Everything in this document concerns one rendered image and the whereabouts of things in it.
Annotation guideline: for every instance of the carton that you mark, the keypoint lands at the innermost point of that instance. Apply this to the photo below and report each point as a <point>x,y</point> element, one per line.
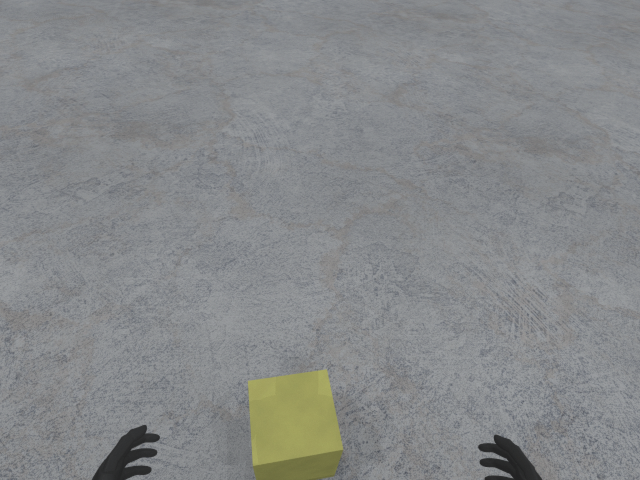
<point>294,428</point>

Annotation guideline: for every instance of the robot right hand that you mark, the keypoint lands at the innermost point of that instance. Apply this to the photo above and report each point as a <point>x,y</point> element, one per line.
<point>518,466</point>

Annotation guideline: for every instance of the robot left hand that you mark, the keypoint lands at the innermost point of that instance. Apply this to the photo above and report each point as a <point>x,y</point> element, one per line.
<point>113,467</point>

